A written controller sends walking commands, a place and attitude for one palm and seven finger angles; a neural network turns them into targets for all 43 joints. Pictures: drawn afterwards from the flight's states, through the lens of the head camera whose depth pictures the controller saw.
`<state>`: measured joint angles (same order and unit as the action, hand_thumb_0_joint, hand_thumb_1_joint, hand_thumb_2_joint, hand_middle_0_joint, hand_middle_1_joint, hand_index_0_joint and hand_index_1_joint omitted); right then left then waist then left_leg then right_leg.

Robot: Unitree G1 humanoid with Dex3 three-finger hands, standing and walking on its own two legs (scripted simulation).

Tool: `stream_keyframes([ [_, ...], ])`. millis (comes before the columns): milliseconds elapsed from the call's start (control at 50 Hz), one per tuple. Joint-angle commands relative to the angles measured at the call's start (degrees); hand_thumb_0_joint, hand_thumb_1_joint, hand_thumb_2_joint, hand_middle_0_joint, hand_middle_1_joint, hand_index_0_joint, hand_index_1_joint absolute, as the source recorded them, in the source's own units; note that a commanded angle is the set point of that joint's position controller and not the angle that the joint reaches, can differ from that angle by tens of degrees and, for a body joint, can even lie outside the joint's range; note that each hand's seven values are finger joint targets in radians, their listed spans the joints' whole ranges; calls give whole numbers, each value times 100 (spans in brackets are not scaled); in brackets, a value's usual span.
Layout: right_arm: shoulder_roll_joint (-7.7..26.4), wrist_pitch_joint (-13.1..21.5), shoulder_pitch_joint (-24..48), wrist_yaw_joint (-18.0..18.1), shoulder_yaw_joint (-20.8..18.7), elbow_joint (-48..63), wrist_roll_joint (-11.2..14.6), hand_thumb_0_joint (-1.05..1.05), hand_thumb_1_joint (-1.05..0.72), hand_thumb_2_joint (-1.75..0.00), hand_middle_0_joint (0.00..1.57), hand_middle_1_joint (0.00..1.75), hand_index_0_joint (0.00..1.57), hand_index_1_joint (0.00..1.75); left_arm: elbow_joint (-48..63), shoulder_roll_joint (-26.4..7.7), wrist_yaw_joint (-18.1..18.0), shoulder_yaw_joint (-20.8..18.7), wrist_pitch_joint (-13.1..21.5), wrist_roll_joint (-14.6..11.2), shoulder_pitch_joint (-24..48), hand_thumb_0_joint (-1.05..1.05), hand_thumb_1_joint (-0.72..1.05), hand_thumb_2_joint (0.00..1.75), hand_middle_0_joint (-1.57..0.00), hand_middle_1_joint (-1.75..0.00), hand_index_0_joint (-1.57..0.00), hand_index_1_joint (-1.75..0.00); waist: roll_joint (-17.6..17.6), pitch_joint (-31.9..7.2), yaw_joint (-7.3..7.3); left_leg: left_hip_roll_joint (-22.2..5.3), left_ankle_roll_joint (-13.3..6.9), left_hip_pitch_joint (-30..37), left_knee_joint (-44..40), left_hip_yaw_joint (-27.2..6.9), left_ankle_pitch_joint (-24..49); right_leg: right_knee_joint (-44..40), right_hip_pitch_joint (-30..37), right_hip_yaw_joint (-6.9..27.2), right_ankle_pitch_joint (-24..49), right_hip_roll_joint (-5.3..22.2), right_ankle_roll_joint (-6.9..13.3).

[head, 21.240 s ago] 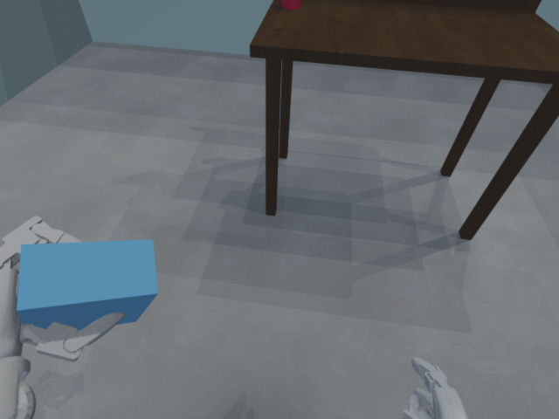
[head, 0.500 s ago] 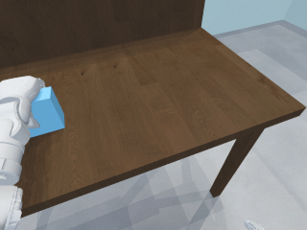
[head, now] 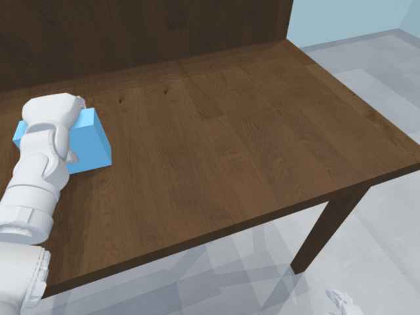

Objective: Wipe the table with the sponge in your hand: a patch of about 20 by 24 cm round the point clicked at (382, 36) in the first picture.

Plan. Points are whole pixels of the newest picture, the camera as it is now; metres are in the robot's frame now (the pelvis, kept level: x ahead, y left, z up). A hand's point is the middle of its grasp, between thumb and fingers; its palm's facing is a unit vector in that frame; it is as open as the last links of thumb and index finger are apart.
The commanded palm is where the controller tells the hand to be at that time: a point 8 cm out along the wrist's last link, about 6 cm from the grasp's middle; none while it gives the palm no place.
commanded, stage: slide across to the middle lane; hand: left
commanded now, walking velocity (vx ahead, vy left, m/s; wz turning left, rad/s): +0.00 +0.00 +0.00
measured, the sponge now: (72, 150) +0.39 +0.32 +0.10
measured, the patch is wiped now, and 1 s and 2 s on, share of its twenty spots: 0.70 0.85 0.85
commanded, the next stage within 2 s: wipe back along the middle lane in 0.26 s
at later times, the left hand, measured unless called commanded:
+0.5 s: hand (101, 130) +0.41 +0.26 +0.14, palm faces +0.02 -0.01 -1.00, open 9.7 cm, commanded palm +0.37 +0.25 +0.19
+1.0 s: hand (101, 148) +0.37 +0.24 +0.14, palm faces +0.05 -0.02 -1.00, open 9.7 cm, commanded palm +0.32 +0.23 +0.17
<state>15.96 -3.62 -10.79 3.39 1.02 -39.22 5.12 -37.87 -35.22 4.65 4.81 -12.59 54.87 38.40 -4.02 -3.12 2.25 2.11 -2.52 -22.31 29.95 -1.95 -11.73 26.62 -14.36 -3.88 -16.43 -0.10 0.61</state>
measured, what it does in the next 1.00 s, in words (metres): stands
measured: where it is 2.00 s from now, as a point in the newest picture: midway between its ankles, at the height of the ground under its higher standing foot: outside the picture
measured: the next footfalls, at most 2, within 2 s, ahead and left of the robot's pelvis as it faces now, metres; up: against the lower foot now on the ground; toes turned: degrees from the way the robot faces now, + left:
none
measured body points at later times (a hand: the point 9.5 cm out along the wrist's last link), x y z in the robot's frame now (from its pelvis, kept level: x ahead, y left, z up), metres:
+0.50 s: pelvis +0.02 -0.01 +0.00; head +0.03 -0.04 +0.45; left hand +0.40 +0.25 +0.20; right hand +0.21 -0.24 -0.11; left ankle +0.04 +0.09 -0.74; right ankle -0.03 -0.12 -0.74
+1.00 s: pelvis +0.02 -0.02 +0.00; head +0.00 -0.06 +0.45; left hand +0.36 +0.24 +0.19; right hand +0.22 -0.26 -0.10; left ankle +0.04 +0.09 -0.74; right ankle -0.03 -0.12 -0.74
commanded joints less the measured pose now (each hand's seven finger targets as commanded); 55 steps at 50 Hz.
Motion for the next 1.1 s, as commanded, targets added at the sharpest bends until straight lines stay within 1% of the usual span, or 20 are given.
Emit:
stream_keyframes([
  [0,745,257,446,-2,-257,792,-9,0,-90,-90,20,30,20,30,1185,-1082,-150,-250,-57,118,2337,0,10,130,-120,-160,-120,-160,1,-1589,-175,-39,-17,1607,-307,-294,1056,-369,-244,113,1056,-200,433],
  [120,696,249,650,-73,-214,889,-36,0,-90,-90,20,30,20,30,1581,-991,-287,-298,-368,108,2388,0,10,130,-120,-160,-120,-160,7,-1811,-38,-39,40,1704,-317,-248,1554,-325,9,90,1397,-184,433],
  [140,723,256,705,-64,-200,866,-53,0,-90,-90,20,30,20,30,1553,-1241,-331,-563,-411,84,2331,0,10,130,-120,-160,-120,-160,-16,-1843,7,-49,59,1676,-340,-262,1650,-320,89,106,1482,-197,461],
  [160,706,248,683,-80,-206,865,-67,0,-90,-90,20,30,20,30,1537,-936,-334,-307,-490,122,2258,0,10,130,-120,-160,-120,-160,65,-1888,-12,-20,56,1704,-282,-219,1817,-283,139,89,1656,-196,448],
  [240,689,228,869,-137,-186,926,-74,0,-90,-90,20,30,20,30,1838,-846,-339,-366,-739,53,1979,0,10,130,-120,-160,-120,-160,59,-2010,69,-52,99,1794,-244,-233,2261,-224,256,90,1975,-191,445],
  [280,656,217,863,-165,-201,914,-53,0,-90,-90,20,30,20,30,1993,-479,-303,-43,-831,28,1985,0,10,130,-120,-160,-120,-160,119,-2050,-20,-60,83,1898,-168,-198,2403,-185,208,64,2116,-171,394],
  [340,669,215,991,-147,-181,922,-55,0,-90,-90,20,30,20,30,2114,-590,-275,-179,-964,-38,1846,0,10,130,-120,-160,-120,-160,279,-2003,19,-43,59,1840,-185,-189,2285,-202,282,84,2173,-181,393],
  [400,658,178,1007,-181,-178,946,-61,0,-90,-90,20,30,20,30,2192,-312,-218,4,-1091,-11,1416,0,10,130,-120,-160,-120,-160,316,-1974,64,-12,41,1792,-140,-132,2449,-142,387,66,2416,-164,373],
  [540,674,63,1260,-165,-129,1005,-48,0,-90,-90,20,30,20,30,2382,-576,-124,-311,-1291,-88,730,0,10,130,-120,-160,-120,-160,457,-1660,153,1,3,1500,-209,-20,1964,-163,528,130,2410,-144,351],
  [620,640,0,1327,-151,-98,1037,-17,0,-90,-90,20,30,20,30,2418,-328,-19,-50,-1375,-89,526,0,10,130,-120,-160,-120,-160,490,-1443,69,18,-11,1367,-216,83,1755,-179,474,118,2420,-115,291],
  [640,666,2,1358,-140,-102,1030,-26,0,-90,-90,20,30,20,30,2383,-567,-11,-285,-1391,-72,404,0,10,130,-120,-160,-120,-160,457,-1436,125,16,-19,1365,-207,75,1695,-194,496,187,2383,-133,327],
  [660,641,6,1329,-137,-105,1103,-29,0,-90,-90,20,30,20,30,2518,-296,24,-43,-1382,-99,335,0,10,130,-120,-160,-120,-160,530,-1532,96,51,-41,1378,-173,104,1745,-171,590,154,2512,-120,304],
  [740,668,-34,1432,-128,-86,1120,-14,0,-90,-90,20,30,20,30,2599,-612,73,-377,-1373,-140,-50,0,10,130,-120,-160,-120,-160,574,-1359,143,18,-30,1247,-210,105,1544,-201,561,223,2401,-116,302],
  [760,629,-34,1438,-126,-84,1169,-10,0,-90,-90,20,30,20,30,2666,-246,99,-51,-1379,-151,-140,0,10,130,-120,-160,-120,-160,539,-1331,107,43,-46,1277,-188,143,1583,-196,543,192,2430,-114,284],
  [840,629,-42,1545,-144,-93,1222,0,0,-90,-90,20,30,20,30,2898,-364,72,-270,-1402,-204,-626,0,10,130,-120,-160,-120,-160,480,-1251,197,15,-35,1268,-201,123,1475,-222,489,244,2266,-131,298],
  [860,608,-38,1518,-140,-79,1242,8,0,-90,-90,20,30,20,30,2953,-45,76,55,-1412,-222,-517,0,10,130,-120,-160,-120,-160,621,-1207,111,34,-41,1229,-201,145,1396,-215,459,192,2216,-121,264],
  [900,609,-40,1539,-154,-95,1240,8,0,-90,-90,20,30,20,30,3021,-43,51,-1,-1453,-250,-809,0,10,130,-120,-160,-120,-160,571,-1203,170,35,-37,1227,-194,164,1375,-218,485,217,2220,-119,257],
  [940,642,-48,1656,-154,-77,1223,13,0,-90,-90,20,30,20,30,3071,-291,30,-233,-1518,-236,-937,0,10,130,-120,-160,-120,-160,578,-1151,213,4,-17,1204,-214,134,1328,-207,461,265,2175,-136,286],
  [960,597,-50,1653,-151,-70,1272,20,0,-90,-90,20,30,20,30,3120,30,39,51,-1566,-271,-1007,0,10,130,-120,-160,-120,-160,639,-1114,183,29,-30,1167,-209,179,1287,-205,471,209,2143,-123,247],
  [1080,579,-20,1713,-155,-42,1264,57,0,-90,-90,20,30,20,30,3205,259,37,255,-1735,-273,-1162,0,10,130,-120,-160,-120,-160,730,-965,152,-6,-18,1125,-243,150,1007,-216,294,192,1735,-128,228],
])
